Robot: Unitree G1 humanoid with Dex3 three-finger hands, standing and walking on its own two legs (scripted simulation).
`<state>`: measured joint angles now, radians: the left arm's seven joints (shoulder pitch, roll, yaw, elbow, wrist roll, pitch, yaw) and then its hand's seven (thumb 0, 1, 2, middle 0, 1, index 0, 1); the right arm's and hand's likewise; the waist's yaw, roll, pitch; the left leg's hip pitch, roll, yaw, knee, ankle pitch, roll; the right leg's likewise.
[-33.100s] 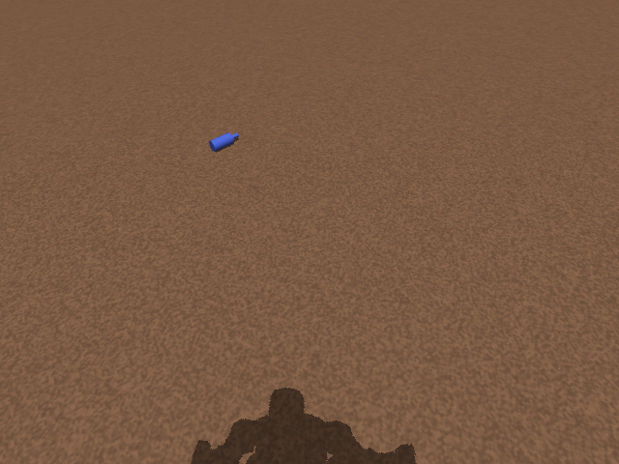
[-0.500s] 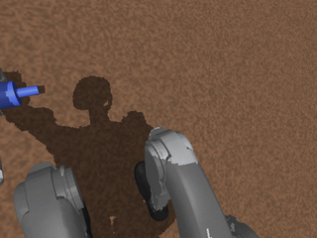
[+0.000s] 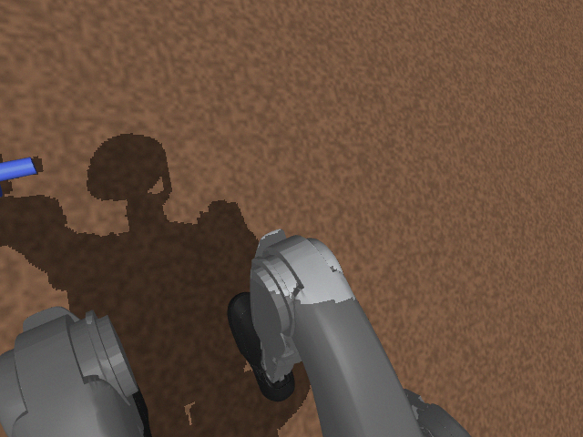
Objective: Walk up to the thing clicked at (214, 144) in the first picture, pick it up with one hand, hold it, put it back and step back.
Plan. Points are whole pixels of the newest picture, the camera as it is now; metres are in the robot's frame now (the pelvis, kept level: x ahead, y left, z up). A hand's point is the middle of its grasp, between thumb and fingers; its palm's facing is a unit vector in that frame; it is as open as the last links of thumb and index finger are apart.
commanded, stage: rest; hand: left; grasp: from above
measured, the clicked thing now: out of the picture +0.49 +0.28 -0.26
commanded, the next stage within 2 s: open in 0.48 s
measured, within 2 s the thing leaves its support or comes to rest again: rests again in 0.90 s
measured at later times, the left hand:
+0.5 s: hand out of the picture +0.48 +0.29 -0.25, palm faces -0.45 -0.12 -0.88, open 9.1 cm
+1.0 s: hand out of the picture +0.49 +0.29 -0.24, palm faces -0.44 -0.12 -0.89, open 10.5 cm
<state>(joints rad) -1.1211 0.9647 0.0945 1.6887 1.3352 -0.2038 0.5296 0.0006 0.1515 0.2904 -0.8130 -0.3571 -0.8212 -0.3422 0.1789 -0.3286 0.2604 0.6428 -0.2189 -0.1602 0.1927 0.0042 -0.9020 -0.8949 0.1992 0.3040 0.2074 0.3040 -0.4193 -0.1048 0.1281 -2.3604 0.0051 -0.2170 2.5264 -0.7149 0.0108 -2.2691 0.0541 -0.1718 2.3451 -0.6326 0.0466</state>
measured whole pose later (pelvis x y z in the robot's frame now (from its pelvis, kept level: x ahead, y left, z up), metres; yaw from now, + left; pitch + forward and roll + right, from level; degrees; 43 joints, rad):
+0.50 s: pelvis +0.00 +0.00 +0.00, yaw -1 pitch +29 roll -15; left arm -1.14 1.01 0.06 1.71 1.31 -0.20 0.55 0.00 0.18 0.21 -0.86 -0.27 -0.87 -0.26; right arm 0.16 -0.35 0.30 0.61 -0.22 -0.19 0.21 0.00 -0.91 -0.90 0.20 0.30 0.21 0.30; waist -0.43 -0.13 0.17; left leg -2.35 0.01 -0.24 2.53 -0.72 0.01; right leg -2.25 0.06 -0.19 2.34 -0.63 0.05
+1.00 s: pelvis +0.00 +0.00 +0.00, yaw -2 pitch +29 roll -15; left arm -1.16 1.03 0.04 1.71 1.30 -0.20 0.56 0.00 0.05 0.50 -0.59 -0.50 -0.59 -0.50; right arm 0.15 -0.34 0.34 0.60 -0.22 -0.20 0.21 0.00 -0.90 -0.90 0.20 0.30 0.21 0.30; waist -0.45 -0.14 0.18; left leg -2.34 0.02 -0.24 2.52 -0.72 0.01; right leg -2.25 0.07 -0.19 2.32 -0.62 0.05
